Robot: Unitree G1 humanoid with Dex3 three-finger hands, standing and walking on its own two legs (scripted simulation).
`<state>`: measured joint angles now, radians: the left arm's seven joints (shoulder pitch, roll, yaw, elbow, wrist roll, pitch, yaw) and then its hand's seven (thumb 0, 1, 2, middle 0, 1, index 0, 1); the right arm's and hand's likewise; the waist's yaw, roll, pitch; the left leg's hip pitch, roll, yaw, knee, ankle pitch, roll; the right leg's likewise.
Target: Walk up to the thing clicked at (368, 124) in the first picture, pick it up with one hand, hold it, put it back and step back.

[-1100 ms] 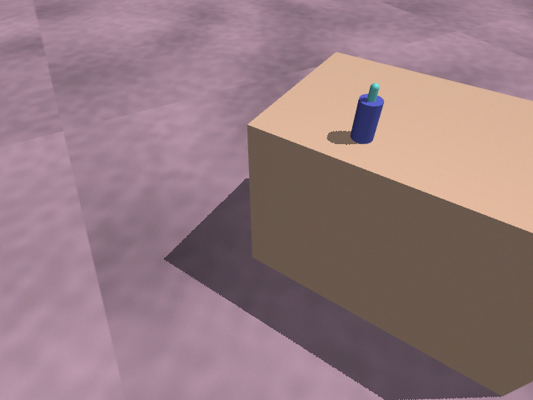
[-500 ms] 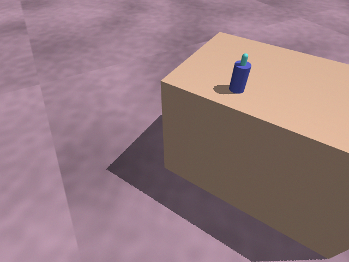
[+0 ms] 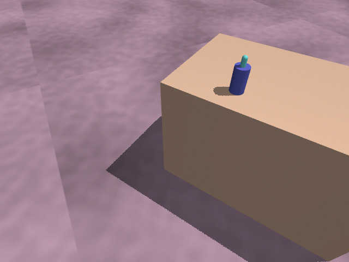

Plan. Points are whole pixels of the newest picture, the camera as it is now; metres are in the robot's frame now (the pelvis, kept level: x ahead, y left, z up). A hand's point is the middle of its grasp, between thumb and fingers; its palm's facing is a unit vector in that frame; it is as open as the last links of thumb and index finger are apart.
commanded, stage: stand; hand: left
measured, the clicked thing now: (240, 74) +0.83 -0.25 +0.00
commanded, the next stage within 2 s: walk up in 0.02 s
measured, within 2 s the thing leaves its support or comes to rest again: neither
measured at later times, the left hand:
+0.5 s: hand out of the picture +0.18 +0.15 -0.16, palm faces -0.24 -0.90 -0.36, open 7.4 cm
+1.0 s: hand (171, 169) +0.46 +0.03 -0.15, palm faces -0.48 -0.79 -0.38, open 7.4 cm
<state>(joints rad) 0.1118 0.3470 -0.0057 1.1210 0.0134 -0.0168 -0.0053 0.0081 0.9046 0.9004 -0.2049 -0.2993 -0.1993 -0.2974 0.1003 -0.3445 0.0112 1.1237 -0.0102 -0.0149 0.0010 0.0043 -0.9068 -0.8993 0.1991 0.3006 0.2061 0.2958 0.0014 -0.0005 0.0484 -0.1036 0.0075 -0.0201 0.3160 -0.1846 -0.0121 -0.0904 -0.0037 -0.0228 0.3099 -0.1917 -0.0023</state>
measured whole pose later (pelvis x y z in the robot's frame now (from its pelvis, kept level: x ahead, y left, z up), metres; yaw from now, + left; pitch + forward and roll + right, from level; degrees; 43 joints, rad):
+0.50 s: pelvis +0.08 -0.11 -0.03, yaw -16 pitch -3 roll +0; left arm 0.32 0.38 0.08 0.89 0.02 -0.01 -0.08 0.01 0.91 0.90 -0.20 -0.30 -0.20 -0.30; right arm 0.20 -0.46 -0.07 0.92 -0.02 -0.03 0.02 0.01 -0.91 -0.90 0.20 0.30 0.20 0.30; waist 0.04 0.05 0.11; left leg -0.36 0.07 0.04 1.10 -0.52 0.02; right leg -0.31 -0.02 -0.01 0.67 -0.30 -0.01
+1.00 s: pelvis +0.24 -0.17 -0.02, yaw -25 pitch -2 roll +1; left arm 0.22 0.45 0.07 0.82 0.01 -0.04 -0.05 0.01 0.91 0.90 -0.20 -0.30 -0.20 -0.30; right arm 0.40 -0.41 -0.05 0.83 -0.03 -0.08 0.02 0.01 -0.90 -0.90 0.20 0.30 0.21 0.30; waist -0.06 -0.04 0.13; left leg -0.11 0.07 0.14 0.51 -0.35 -0.01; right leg -0.50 -0.05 0.03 0.77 -0.25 -0.02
